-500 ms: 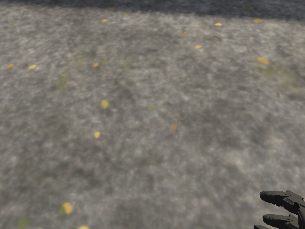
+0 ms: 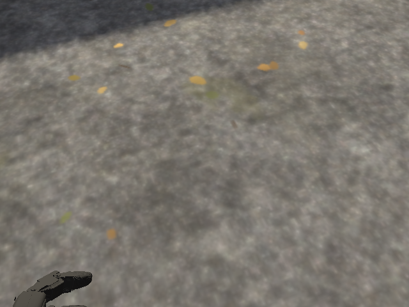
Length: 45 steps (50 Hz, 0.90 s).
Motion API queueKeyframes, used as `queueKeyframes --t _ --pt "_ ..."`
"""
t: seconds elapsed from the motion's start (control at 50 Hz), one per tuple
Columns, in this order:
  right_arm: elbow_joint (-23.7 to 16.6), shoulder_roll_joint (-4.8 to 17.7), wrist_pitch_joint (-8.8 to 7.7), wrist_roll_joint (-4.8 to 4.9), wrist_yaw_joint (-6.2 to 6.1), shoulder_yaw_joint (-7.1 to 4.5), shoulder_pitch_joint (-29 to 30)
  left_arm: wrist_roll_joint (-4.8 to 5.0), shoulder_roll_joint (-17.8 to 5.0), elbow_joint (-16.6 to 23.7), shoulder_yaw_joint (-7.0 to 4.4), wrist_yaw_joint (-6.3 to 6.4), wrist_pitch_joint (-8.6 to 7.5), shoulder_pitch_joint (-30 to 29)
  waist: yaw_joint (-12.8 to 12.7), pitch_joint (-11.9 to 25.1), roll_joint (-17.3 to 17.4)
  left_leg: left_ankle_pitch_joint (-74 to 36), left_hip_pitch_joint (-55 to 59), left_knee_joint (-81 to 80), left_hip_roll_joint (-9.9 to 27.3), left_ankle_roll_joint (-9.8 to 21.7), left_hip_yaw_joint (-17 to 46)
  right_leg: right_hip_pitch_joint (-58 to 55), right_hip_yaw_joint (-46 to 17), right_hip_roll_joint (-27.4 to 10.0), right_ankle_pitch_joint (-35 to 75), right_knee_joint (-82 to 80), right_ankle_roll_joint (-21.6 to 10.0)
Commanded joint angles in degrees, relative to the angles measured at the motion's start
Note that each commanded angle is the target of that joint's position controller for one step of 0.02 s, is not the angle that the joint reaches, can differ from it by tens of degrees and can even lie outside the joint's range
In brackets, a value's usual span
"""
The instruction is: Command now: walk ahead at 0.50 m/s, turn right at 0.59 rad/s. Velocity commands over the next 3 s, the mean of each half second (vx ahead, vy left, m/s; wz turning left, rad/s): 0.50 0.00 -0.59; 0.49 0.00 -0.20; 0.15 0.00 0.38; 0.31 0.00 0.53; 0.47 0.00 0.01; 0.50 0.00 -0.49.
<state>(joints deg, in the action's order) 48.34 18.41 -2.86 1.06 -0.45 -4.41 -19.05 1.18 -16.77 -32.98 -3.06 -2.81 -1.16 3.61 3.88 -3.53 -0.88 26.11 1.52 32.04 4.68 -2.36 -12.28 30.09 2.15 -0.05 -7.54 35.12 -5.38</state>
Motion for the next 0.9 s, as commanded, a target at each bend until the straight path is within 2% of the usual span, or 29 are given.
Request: queueKeyframes --t 0.02,0.04,0.06,0.08,0.1,0.12,0.18,0.24,0.28,0.32,0.36,0.4,0.42,0.44,0.46,0.48,0.5,0.52,0.54,0.56,0.58,0.6,0.62,0.68,0.76,0.84,0.88,0.9 --pt "-8.3 3.0 -3.05 -2.04 0.59 1.23 -1.2 0.61 -17.8 0.8 -5.87 1.39 -0.32 21.1 -8.9 27.4 -12.5 8.5 -42.5 45.8 -7.2 0.9 13.1 -55.9 -49.9 -19.8 -11.9 -14.6 -19.7" --pt "-9.4 8.1 -4.28 0.39 1.33 -0.18 5.6 0.01 -13.1 0.5 -4.4 0.97 -1.1 20.6 -11.7 22.2 -6.2 4.4 -48.2 47.5 -3.7 2.1 18.3 -52.4 -44.4 -18.3 -14.0 -17.6 -15.9" --pt "-10.5 7.7 -4.98 1.2 1.45 0.14 8.4 -0.23 -11.4 0.0 -3.84 0.99 -1.64 18.3 -10.2 14.4 -4.4 -0.5 -49.0 43.8 -1.6 3.0 17.2 -44.2 -36.9 -16.1 -11.2 -18.1 -13.7" --pt "-10.0 7.0 -5.14 0.04 0.99 0.25 8.4 -0.26 -10.0 0.3 -3.32 1.1 -1.82 14.4 -7.4 9.8 -0.1 -4.3 -46.0 38.5 0.5 2.8 17.0 -35.4 -31.0 -13.7 -5.1 -18.4 -12.0" --pt "-9.5 7.5 -4.74 -1.05 0.67 -0.16 7.6 -0.72 -8.5 0.9 -2.77 1.27 -1.92 11.3 -5.1 7.6 -0.8 -6.6 -41.7 34.4 2.0 2.3 17.1 -28.8 -26.7 -11.7 1.3 -19.3 -11.1" --pt "-9.2 7.4 -4.09 -1.39 0.72 -0.27 6.5 -1.23 -8.1 1.6 -2.52 1.47 -1.93 9.6 -3.5 6.8 -2.1 -8.1 -38.4 32.9 2.3 1.7 17.2 -24.4 -25.1 -10.5 4.4 -20.6 -11.0" --pt "-9.0 5.3 -2.75 -2.09 0.55 0.17 6.8 -0.92 -8.8 0.6 -2.74 2.31 -2.38 9.8 -2.7 5.6 -1.9 -12.3 -36.1 26.6 1.4 -1.0 15.7 -17.9 -20.5 -8.7 11.6 -22.3 -11.8" --pt "-10.8 3.2 -2.63 -2.08 0.62 1.07 13.6 -0.47 -9.8 -1.1 -3.09 3.25 -2.17 12.2 -4.9 3.5 -2.3 -23.4 -35.6 13.9 -0.4 -2.3 15.5 -15.7 -17.2 -6.1 9.0 -22.2 -9.6" --pt "-11.7 2.3 -2.95 -1.68 1.09 1.52 18.0 -0.16 -10.1 -2.1 -3.24 3.62 -1.85 13.8 -6.7 2.8 -3.1 -29.5 -32.3 5.7 -2.3 -2.3 15.4 -14.4 -16.7 -4.9 4.6 -21.6 -8.0" --pt "-12.6 2.8 -3.35 -0.99 1.59 1.47 20.9 0.13 -10.6 -3.3 -3.47 3.73 -1.66 15.9 -7.8 2.4 -3.5 -31.9 -29.8 1.6 -3.6 -2.0 15.8 -14.7 -18.7 -5.7 1.5 -20.9 -7.3" --pt "-13.1 4.3 -3.72 -0.64 1.96 0.92 21.5 0.44 -10.1 -4.2 -3.41 3.82 -1.42 17.0 -7.6 2.5 -4.0 -30.4 -28.8 -1.7 -3.9 -1.1 17.4 -17.8 -22.0 -7.0 -0.9 -18.1 -6.6" --pt "-12.9 5.7 -4.08 -0.54 2.12 0.24 20.0 0.33 -9.8 -4.5 -3.46 3.98 -1.12 16.9 -6.4 2.6 -5.5 -25.6 -26.9 -3.2 -3.9 0.3 18.0 -20.6 -25.2 -8.2 -0.7 -14.6 -5.7" --pt "-12.4 6.2 -4.29 -0.5 2.04 -0.14 17.9 0.22 -9.6 -4.6 -3.51 3.98 -0.88 16.5 -5.2 3.0 -6.4 -23.1 -24.2 -3.9 -4.1 1.3 17.4 -21.0 -26.2 -8.1 0.3 -12.6 -5.0" --pt "-11.2 6.8 -4.48 -0.69 1.76 -0.77 13.6 0.11 -8.3 -4.5 -3.11 3.91 -0.69 16.1 -3.0 4.6 -6.3 -22.6 -18.1 -6.0 -4.3 2.6 16.3 -20.4 -25.8 -6.4 1.4 -9.0 -3.8" --pt "-10.5 8.8 -4.78 -1.55 1.35 -1.59 7.3 -0.25 -5.3 -4.0 -1.99 3.68 -0.78 16.4 0.0 10.3 -3.9 -21.1 -6.8 -5.7 0.4 5.4 19.8 -17.3 -22.7 -3.1 0.4 1.5 -1.8" --pt "-9.7 13.2 -4.61 -2.7 0.99 -2.59 0.3 -0.09 -1.4 -3.1 -0.75 3.68 -1.08 21.8 -0.2 19.2 7.9 -14.2 12.8 -7.2 12.8 12.0 37.7 -2.6 -14.9 3.9 -13.5 20.3 2.2" --pt "-7.4 13.2 -3.88 -1.58 1.77 -2.95 -3.3 1.02 -2.9 -2.5 -0.51 3.83 -1.56 25.1 -1.0 21.4 20.6 2.7 18.0 -14.2 19.4 17.3 59.3 10.5 -12.2 4.6 -27.1 33.5 4.0" --pt "-8.1 8.1 -3.75 -0.74 1.93 -1.64 -0.8 1.35 -7.7 -3.9 -1.64 3.88 -1.51 22.1 0.1 13.8 12.5 10.3 12.1 -16.6 17.3 15.7 55.8 14.4 -14.0 1.7 -22.8 38.2 4.4" --pt "-8.3 5.9 -3.32 -0.95 1.8 -0.96 1.7 0.78 -8.9 -3.3 -1.95 3.86 -1.32 16.9 0.3 8.2 8.1 5.6 5.7 -16.6 14.9 13.7 46.9 14.4 -11.9 -0.1 -18.4 38.6 4.5" --pt "-8.3 4.8 -3.06 -1.43 1.78 -0.45 4.0 0.05 -8.3 -2.6 -1.9 3.83 -1.4 13.7 -0.4 4.7 5.7 -1.8 -0.5 -17.5 12.4 13.3 40.5 13.2 -10.8 -1.5 -15.4 36.3 4.5" --pt "-7.9 3.5 -3.05 -1.76 1.67 0.02 5.2 -0.3 -7.4 -2.3 -1.99 3.62 -1.49 12.2 -1.5 2.8 5.9 -7.7 -4.4 -18.6 10.5 13.2 35.9 11.6 -10.8 -3.0 -13.0 33.1 4.4" --pt "-7.5 3.1 -3.18 -1.96 1.57 0.25 5.7 -0.13 -6.3 -2.3 -1.8 3.33 -1.5 12.5 -2.5 2.5 7.0 -11.7 -7.0 -19.7 9.1 12.9 32.7 9.0 -10.2 -3.9 -11.7 30.8 4.3" --pt "-7.1 2.8 -3.39 -1.68 1.56 0.29 5.5 -0.05 -5.1 -2.6 -1.54 3.11 -1.47 13.0 -2.9 2.9 7.6 -14.8 -7.8 -20.6 8.4 13.4 30.5 7.8 -9.3 -4.2 -11.2 28.8 4.4" --pt "-5.5 5.3 -3.68 -0.79 1.4 -0.32 4.2 -0.79 -2.9 -1.5 -0.6 2.8 -1.68 9.6 -2.8 2.2 6.3 -22.6 -8.0 -23.1 8.8 15.3 26.0 8.8 -7.0 -5.2 -7.1 20.3 5.3" --pt "-3.8 7.3 -2.9 -0.16 1.14 -0.59 2.4 -0.73 -1.4 -0.3 0.41 1.83 -2.73 2.7 -0.6 1.5 5.3 -27.2 -8.3 -23.9 6.8 13.9 19.0 5.0 -4.3 -4.8 4.4 5.8 5.7" --pt "-1.4 8.4 -1.92 0.47 1.12 -0.66 -1.9 -0.04 -2.1 1.4 0.33 0.98 -3.14 -3.4 1.1 0.4 5.5 -27.8 -5.6 -22.8 8.4 12.8 18.0 1.8 -3.0 -3.2 7.3 -1.6 5.0" --pt "-0.5 9.1 -1.27 0.72 0.96 -0.85 -2.6 -0.01 -3.1 2.0 0.02 0.6 -3.27 -4.4 0.3 0.0 5.9 -30.4 -2.6 -21.1 10.0 12.0 18.3 0.8 -2.9 -2.6 4.3 -4.0 3.6" --pt "-0.2 9.6 -0.92 0.77 0.82 -0.97 -2.4 -0.09 -3.8 1.8 -0.31 0.53 -3.34 -3.2 -0.9 0.7 6.1 -34.3 -1.6 -19.2 10.3 11.4 18.0 -1.7 -2.3 -2.0 2.9 -5.2 2.7"
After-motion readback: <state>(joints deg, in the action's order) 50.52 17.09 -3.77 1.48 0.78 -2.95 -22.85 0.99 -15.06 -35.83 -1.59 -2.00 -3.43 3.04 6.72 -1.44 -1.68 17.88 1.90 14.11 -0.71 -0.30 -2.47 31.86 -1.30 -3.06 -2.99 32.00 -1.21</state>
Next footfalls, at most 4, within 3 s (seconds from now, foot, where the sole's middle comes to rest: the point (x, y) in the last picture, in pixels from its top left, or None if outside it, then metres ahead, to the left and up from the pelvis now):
0.46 left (179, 300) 0.46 0.09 -0.75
0.96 right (279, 243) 0.62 -0.25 -0.75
1.46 left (215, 212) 0.75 -0.05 -0.75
1.88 right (277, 190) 0.82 -0.28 -0.75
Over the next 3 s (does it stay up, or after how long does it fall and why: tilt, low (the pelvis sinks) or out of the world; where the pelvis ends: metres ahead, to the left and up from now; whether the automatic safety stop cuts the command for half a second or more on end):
stays up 1.30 -0.11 0.02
